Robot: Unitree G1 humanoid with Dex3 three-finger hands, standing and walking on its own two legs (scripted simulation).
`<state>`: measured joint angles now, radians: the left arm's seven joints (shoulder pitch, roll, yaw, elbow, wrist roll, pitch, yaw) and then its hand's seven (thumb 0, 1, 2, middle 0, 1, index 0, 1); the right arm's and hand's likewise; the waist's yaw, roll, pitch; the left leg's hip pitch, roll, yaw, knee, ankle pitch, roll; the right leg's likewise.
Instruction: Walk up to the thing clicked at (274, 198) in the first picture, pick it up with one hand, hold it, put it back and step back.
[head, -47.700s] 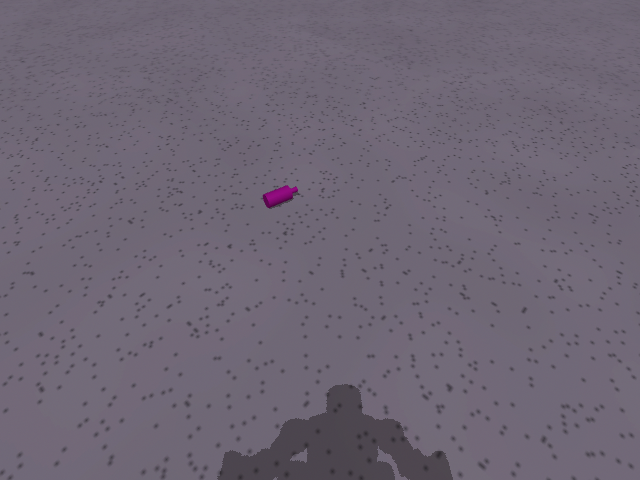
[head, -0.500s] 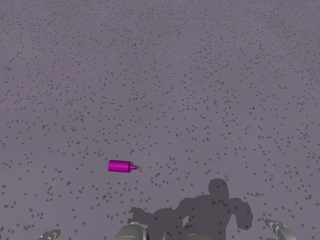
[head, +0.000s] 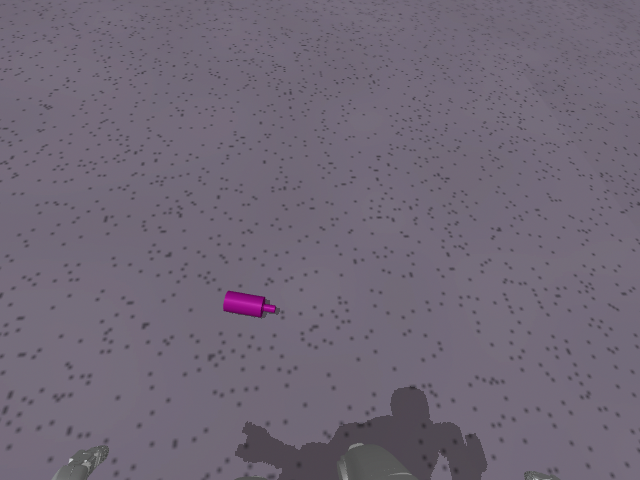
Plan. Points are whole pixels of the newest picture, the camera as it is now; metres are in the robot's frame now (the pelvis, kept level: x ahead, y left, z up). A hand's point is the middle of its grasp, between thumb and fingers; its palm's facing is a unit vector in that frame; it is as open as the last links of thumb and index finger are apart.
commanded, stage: step back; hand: left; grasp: from above
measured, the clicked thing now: (250, 305) +0.69 +0.19 -0.73
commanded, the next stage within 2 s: none
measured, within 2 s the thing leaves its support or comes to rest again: neither
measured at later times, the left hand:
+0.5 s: hand out of the picture -0.09 +0.23 -0.13, palm faces -0.04 -0.90 -0.44, open 7.4 cm
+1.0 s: hand out of the picture -0.25 +0.23 -0.17, palm faces -0.04 -0.93 -0.38, open 7.4 cm
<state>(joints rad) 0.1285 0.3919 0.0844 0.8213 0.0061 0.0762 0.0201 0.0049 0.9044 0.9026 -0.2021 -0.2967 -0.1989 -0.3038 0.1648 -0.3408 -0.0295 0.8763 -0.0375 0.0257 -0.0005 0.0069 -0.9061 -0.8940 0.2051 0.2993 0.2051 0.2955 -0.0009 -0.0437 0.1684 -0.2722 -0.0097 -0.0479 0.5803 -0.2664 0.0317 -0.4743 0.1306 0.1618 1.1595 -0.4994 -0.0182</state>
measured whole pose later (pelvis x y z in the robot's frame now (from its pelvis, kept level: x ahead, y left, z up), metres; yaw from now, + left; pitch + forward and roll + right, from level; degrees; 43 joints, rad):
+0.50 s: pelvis -0.17 -0.04 +0.00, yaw -3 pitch -1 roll +2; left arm 0.23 0.34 0.09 0.84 0.05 0.06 0.00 0.01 0.90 0.90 -0.21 -0.30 -0.20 -0.30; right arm 0.22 -0.42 -0.06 0.87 -0.01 0.05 -0.02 0.01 -0.91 -0.89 0.20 0.30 0.20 0.30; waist 0.02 0.03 0.11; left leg -0.48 -0.13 -0.16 1.16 -0.42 -0.02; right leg -0.31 -0.02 0.02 0.59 -0.26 -0.02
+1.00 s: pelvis -0.35 -0.04 -0.01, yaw -3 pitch -1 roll +0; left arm 0.17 0.39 0.07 0.86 0.02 0.04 0.01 0.00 0.90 0.90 -0.20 -0.30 -0.20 -0.30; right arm 0.07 -0.38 -0.04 0.80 -0.04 0.03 -0.01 0.01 -0.90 -0.89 0.21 0.30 0.21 0.30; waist 0.03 -0.03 0.17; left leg -0.41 0.04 0.02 0.64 -0.21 0.01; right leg -0.26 0.02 0.06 0.79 -0.48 0.02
